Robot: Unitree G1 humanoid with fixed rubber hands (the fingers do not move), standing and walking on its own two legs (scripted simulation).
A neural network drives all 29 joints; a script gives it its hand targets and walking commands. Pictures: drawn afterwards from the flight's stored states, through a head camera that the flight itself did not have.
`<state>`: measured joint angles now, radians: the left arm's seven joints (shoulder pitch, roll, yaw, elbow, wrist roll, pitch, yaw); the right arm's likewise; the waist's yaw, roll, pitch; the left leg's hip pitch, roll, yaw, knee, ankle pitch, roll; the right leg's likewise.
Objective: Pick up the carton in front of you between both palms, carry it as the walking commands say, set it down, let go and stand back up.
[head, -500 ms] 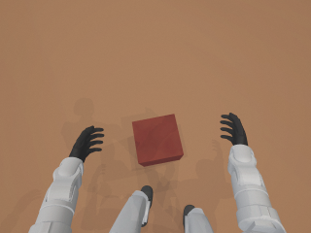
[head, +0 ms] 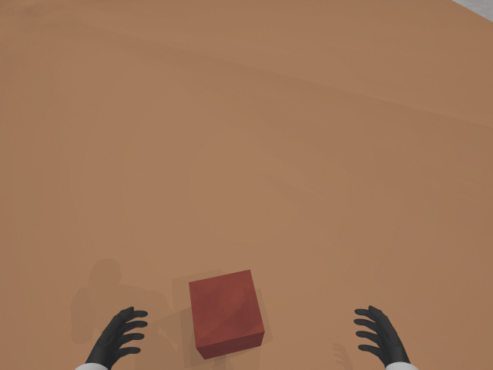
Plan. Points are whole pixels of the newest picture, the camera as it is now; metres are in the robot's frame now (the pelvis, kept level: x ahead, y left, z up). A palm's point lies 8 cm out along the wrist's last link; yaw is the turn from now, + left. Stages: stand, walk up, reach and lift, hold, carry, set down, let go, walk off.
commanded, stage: let go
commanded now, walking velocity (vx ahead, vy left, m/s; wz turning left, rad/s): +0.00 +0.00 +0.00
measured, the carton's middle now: (226, 315) +0.38 +0.09 -0.65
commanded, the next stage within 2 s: stand in 0.50 s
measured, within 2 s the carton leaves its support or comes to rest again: neither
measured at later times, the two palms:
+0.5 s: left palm (92, 366) +0.15 +0.25 -0.06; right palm out of the picture +0.15 -0.22 -0.07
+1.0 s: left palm out of the picture +0.14 +0.31 -0.11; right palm out of the picture +0.11 -0.27 -0.08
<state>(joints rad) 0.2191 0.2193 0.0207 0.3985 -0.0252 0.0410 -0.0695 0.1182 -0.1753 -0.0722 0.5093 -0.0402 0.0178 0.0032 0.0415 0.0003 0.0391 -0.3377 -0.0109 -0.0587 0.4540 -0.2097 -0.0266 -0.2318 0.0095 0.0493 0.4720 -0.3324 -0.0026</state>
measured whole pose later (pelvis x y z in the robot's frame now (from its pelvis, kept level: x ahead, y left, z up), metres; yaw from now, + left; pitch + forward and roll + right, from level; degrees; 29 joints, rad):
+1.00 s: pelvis +0.01 +0.03 +0.00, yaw -2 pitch +0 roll +0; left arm 0.20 0.36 0.02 0.75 0.04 0.01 0.03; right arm 0.17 -0.32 -0.04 0.80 -0.04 0.01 -0.02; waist -0.01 -0.06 0.02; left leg -0.25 -0.02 -0.01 0.54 -0.29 0.02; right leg -0.12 -0.01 0.09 0.48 -0.36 0.04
